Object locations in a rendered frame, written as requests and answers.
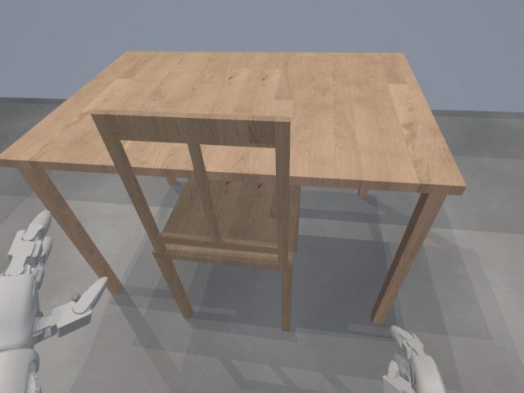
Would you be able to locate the table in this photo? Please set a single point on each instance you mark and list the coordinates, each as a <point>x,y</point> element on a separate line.
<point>358,120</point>

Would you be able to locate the left robot forearm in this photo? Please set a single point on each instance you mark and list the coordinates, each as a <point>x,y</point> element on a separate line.
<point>18,371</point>

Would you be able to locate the right robot hand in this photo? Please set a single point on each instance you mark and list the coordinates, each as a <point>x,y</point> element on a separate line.
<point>421,373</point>

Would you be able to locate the chair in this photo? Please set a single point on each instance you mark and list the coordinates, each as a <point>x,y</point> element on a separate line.
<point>252,225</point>

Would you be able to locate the left robot hand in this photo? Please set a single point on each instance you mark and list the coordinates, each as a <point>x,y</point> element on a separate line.
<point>19,285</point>

